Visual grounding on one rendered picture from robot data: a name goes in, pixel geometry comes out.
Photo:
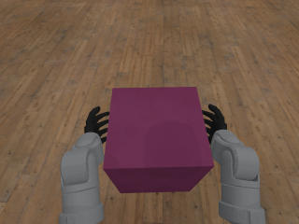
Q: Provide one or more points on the robot left forearm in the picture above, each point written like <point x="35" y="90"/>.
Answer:
<point x="80" y="181"/>

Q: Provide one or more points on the robot right forearm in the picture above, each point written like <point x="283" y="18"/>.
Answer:
<point x="240" y="179"/>

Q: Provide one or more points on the right robot hand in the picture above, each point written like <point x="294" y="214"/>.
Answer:
<point x="217" y="123"/>

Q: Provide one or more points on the left robot hand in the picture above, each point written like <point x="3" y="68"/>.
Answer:
<point x="93" y="127"/>

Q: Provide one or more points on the carton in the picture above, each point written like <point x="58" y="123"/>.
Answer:
<point x="156" y="140"/>

